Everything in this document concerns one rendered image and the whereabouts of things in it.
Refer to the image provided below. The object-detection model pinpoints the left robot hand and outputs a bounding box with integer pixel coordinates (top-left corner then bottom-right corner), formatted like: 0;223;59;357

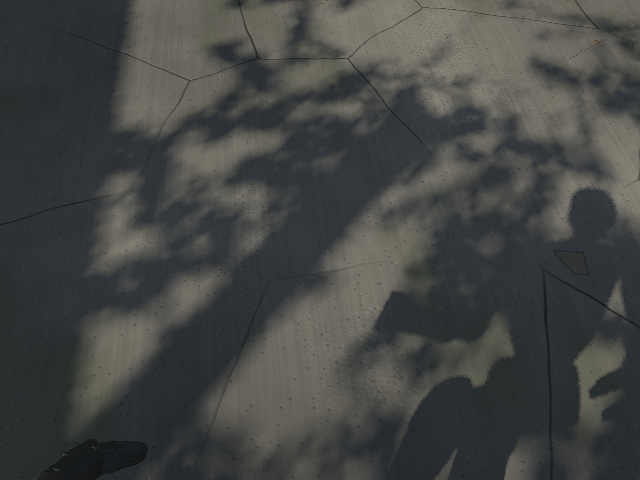
29;439;148;480

